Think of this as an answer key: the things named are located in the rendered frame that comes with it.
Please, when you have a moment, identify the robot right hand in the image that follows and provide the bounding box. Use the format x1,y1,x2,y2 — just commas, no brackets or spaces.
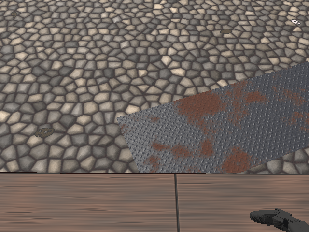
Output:
249,208,309,232

